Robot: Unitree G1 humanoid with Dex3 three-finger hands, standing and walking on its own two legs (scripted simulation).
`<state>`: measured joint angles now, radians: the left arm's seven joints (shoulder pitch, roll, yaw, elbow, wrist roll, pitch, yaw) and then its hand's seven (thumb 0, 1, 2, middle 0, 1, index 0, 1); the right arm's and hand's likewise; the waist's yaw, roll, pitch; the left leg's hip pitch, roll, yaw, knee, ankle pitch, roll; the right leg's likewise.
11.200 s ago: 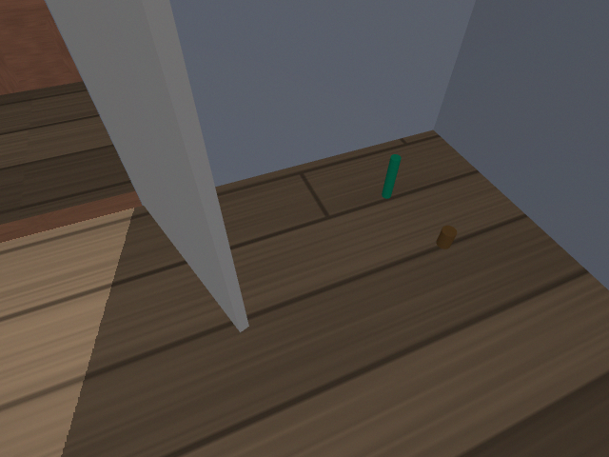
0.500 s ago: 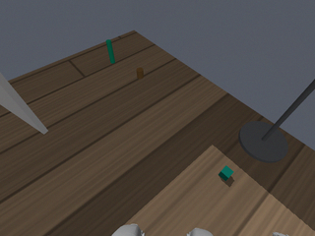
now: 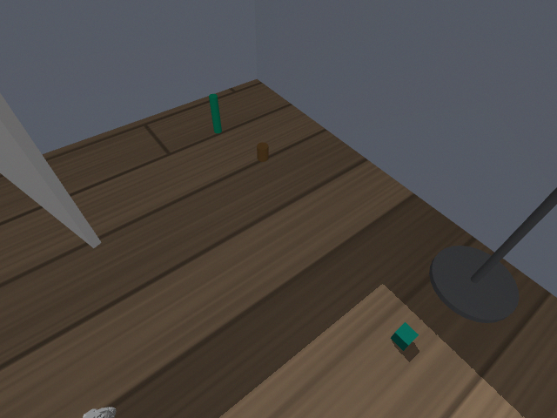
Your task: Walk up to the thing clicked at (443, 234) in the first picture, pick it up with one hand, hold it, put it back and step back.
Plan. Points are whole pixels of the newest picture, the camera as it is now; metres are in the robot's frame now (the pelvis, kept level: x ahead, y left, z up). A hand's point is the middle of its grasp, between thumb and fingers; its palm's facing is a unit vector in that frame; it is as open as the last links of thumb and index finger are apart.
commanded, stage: walk up
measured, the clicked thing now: (262, 152) +1.49 +0.14 -0.73
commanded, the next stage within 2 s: stand in 0.10 s
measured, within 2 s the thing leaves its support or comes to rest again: neither
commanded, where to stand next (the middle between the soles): +0.07 +0.01 m, yaw -3 degrees
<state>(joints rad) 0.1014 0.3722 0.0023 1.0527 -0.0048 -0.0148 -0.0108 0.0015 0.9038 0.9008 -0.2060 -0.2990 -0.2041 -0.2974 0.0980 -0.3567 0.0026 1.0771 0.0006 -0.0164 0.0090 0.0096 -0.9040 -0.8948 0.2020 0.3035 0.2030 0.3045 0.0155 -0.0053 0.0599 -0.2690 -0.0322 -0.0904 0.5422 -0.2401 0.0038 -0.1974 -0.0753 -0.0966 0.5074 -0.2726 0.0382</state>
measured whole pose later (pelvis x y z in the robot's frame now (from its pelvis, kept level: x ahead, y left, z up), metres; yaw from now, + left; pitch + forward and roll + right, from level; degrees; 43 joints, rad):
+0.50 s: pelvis -0.01 -0.02 +0.01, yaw -2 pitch -3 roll +0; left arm 0.09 0.36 0.01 1.16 0.01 0.00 -0.01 0.00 0.91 0.90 -0.20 -0.30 -0.20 -0.30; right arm 0.05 -0.34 -0.01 1.15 0.00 -0.01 0.01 0.01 -0.91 -0.90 0.20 0.30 0.20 0.30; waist 0.01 0.00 0.06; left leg -0.16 0.01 -0.07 0.35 -0.14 -0.03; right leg -0.12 -0.04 -0.08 0.35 -0.18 0.01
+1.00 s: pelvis +0.00 -0.03 +0.01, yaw -3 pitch -2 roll +0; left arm 0.09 0.36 0.01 1.14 0.01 0.00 -0.01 0.00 0.90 0.90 -0.20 -0.30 -0.20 -0.30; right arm 0.11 -0.35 0.00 1.17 -0.01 0.00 0.01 0.01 -0.91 -0.90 0.20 0.30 0.20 0.30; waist 0.00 0.00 0.05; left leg -0.17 0.03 -0.07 0.34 -0.14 -0.05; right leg -0.14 -0.02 -0.07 0.35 -0.19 0.00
